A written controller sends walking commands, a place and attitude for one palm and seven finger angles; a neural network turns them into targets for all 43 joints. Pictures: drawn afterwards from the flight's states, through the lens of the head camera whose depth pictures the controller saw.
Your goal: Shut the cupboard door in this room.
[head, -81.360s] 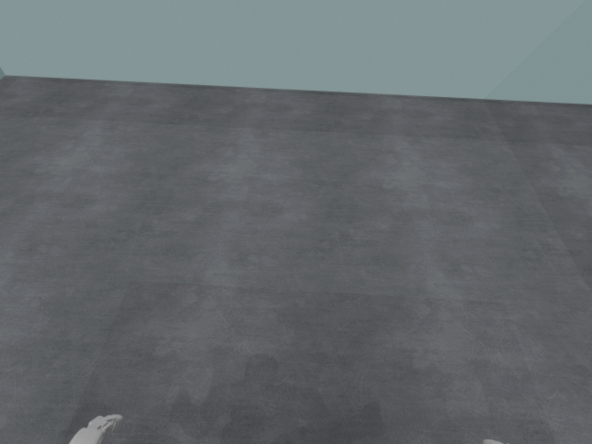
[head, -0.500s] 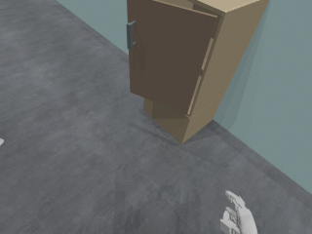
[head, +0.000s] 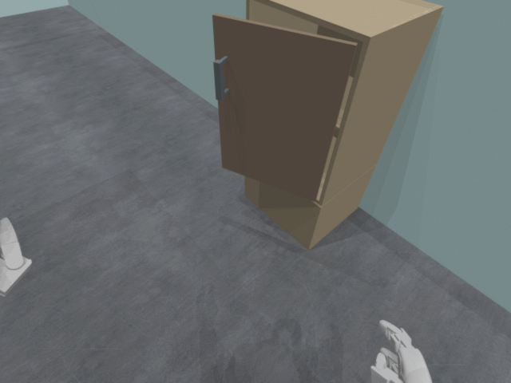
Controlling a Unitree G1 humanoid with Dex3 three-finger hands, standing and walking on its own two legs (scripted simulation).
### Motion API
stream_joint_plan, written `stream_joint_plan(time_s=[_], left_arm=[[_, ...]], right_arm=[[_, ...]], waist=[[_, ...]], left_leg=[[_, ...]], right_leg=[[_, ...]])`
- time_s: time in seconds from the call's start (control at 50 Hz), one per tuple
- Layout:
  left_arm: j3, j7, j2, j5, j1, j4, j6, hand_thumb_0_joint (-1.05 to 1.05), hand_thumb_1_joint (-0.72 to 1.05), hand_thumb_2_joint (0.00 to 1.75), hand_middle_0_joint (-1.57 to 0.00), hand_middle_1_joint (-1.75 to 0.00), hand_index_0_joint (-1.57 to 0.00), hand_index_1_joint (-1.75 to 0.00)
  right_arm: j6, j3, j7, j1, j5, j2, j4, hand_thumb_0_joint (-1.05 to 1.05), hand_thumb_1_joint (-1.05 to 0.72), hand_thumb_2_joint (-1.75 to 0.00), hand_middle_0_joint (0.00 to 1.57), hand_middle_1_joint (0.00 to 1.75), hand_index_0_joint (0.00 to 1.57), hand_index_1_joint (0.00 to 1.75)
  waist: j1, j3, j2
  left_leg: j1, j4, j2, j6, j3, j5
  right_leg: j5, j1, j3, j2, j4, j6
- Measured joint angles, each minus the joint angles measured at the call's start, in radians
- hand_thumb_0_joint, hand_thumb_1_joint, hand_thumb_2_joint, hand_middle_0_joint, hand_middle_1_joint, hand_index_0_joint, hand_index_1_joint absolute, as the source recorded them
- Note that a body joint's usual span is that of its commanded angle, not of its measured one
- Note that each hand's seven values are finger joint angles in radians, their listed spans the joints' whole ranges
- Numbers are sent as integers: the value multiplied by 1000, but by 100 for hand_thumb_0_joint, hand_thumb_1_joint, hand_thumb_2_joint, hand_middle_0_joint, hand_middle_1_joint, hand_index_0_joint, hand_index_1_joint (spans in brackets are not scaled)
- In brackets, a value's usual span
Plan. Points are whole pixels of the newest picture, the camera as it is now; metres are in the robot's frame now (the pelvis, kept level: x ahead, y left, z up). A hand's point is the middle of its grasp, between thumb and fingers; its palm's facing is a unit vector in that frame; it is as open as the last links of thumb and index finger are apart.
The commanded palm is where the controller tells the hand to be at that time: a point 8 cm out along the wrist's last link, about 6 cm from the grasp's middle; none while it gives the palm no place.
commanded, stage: stop stepping back and stand still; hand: left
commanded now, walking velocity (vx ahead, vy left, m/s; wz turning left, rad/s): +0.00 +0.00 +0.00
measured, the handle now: (222, 78) +0.97 +0.14 +0.00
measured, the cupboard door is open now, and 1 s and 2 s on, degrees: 22 22 22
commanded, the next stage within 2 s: let the arm hang, fingers relaxed in 0.46 s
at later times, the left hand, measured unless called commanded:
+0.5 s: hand (10, 289) +0.19 +0.28 +0.16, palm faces +0.44 -0.78 -0.45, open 7.4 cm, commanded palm +0.13 +0.31 +0.18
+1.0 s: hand out of the picture -0.02 +0.19 -0.18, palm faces +0.03 -0.98 -0.18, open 7.1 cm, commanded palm none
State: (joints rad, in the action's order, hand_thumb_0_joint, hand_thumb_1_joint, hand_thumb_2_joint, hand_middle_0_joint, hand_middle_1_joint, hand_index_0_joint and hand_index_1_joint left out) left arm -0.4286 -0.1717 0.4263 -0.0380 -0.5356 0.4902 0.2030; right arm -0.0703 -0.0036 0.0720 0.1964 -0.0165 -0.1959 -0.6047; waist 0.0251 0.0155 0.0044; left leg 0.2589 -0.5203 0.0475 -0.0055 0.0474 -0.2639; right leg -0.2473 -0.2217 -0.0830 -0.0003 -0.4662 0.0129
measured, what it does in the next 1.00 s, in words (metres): stands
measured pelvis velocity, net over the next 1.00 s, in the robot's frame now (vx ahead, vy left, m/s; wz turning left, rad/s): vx -0.03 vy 0.01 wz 0.04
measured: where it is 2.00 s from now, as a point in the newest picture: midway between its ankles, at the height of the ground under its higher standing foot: outside the picture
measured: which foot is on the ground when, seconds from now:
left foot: down 0.00-1.00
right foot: down 0.00-1.00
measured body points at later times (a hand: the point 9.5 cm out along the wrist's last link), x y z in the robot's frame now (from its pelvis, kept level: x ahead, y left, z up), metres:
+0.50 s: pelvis -0.01 +0.01 +0.00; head -0.01 +0.01 +0.45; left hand +0.16 +0.32 +0.18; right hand +0.14 -0.22 -0.09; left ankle +0.01 +0.12 -0.74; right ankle +0.00 -0.11 -0.74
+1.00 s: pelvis -0.03 +0.01 +0.00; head -0.01 +0.03 +0.45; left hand -0.02 +0.25 -0.16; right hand +0.00 -0.24 -0.14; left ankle +0.01 +0.12 -0.74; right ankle +0.00 -0.11 -0.74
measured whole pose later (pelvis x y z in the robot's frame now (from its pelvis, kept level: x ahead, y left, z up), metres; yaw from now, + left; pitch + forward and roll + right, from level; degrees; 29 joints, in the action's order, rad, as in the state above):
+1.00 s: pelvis -0.03 +0.01 +0.00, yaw +2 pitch -1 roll -1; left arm -0.01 -0.01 0.22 0.02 -0.31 -0.95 -0.04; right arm 0.04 -0.01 0.01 0.28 0.03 -0.20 -0.98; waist 0.00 -0.06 -0.05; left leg 0.29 -0.51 0.01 0.01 0.02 -0.21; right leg -0.22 -0.25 -0.11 -0.03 -0.49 0.01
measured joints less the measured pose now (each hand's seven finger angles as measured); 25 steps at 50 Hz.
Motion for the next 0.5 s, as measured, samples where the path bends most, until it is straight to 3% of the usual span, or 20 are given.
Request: stream_joint_plan(time_s=[0.1,0.3,0.5], left_arm=[[21,15,-5,-7,-50,-44,-24,1,89,90,-21,-30,-21,-30],[46,3,-46,3,-10,-18,-35,2,89,90,-21,-30,-21,-30],[38,4,-38,4,1,-60,-38,2,89,90,-21,-30,-21,-30]], right_arm=[[17,-2,2,3,-2,-1,12,1,-91,-90,20,30,20,30],[10,-12,16,39,6,2,-22,1,-90,-90,20,30,20,30],[16,-13,10,30,6,7,-23,1,-90,-90,20,30,20,30]], waist=[[1,12,9],[-41,-8,-2],[-18,2,10]], left_leg=[[3,12,-5,6,7,9],[3,22,-14,11,-3,28],[12,30,-15,17,1,37]], right_leg=[[9,-7,7,-4,8,-6],[24,-2,-3,-12,18,-9],[43,-5,1,-12,41,-15]])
